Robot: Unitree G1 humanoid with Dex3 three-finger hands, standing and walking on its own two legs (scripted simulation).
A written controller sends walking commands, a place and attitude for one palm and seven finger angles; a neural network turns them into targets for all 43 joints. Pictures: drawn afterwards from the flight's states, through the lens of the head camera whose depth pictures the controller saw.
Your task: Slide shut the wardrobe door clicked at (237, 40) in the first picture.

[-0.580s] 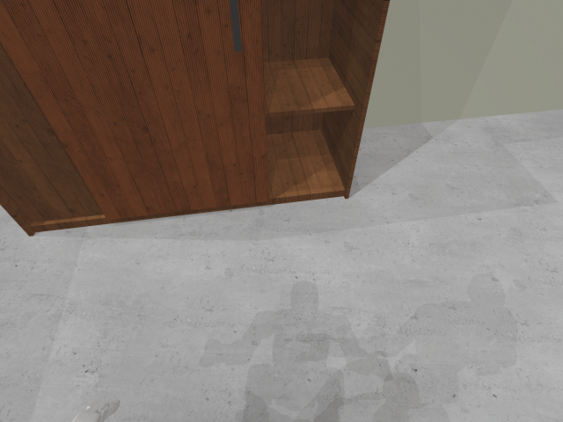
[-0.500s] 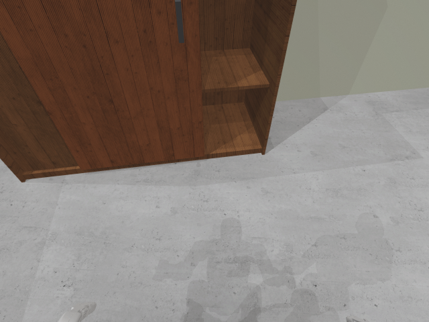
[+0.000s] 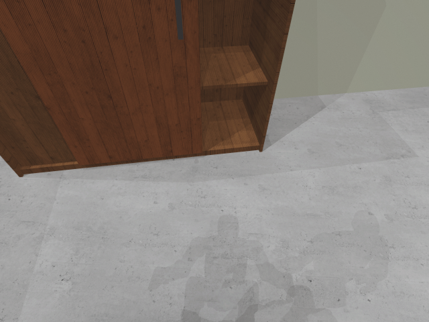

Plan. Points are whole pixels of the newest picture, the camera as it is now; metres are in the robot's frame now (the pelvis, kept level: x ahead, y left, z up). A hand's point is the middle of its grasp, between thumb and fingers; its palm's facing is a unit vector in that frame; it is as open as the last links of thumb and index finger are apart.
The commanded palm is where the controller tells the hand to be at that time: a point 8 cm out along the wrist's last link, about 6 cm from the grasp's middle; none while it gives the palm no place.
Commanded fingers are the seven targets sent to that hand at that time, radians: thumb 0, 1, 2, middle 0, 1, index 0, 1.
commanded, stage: stand and wait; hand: left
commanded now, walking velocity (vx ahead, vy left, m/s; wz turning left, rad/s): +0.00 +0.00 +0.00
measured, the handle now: (178, 16) +1.14 +0.21 +0.09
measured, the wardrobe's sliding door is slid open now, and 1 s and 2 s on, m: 0.38 0.38 0.38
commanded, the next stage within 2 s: look at it before walking up in 0.50 s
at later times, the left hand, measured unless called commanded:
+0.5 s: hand out of the picture +0.06 +0.25 -0.15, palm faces -0.03 -0.94 -0.33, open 7.4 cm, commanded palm none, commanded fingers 0.00 0.90 0.90 -0.20 -0.30 -0.20 -0.30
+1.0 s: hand out of the picture +0.06 +0.25 -0.15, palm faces -0.03 -0.94 -0.33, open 7.4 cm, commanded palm none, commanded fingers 0.00 0.90 0.90 -0.20 -0.30 -0.20 -0.30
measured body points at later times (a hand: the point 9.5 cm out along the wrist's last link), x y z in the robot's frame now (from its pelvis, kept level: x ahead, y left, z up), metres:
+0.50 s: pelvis -0.02 +0.00 +0.00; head -0.01 +0.00 +0.45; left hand +0.06 +0.30 -0.13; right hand +0.06 -0.29 -0.13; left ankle -0.02 +0.14 -0.74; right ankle -0.02 -0.11 -0.74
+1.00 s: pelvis -0.01 +0.00 +0.00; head -0.01 +0.00 +0.45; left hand +0.06 +0.30 -0.13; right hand +0.07 -0.29 -0.13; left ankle -0.02 +0.14 -0.74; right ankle -0.02 -0.11 -0.74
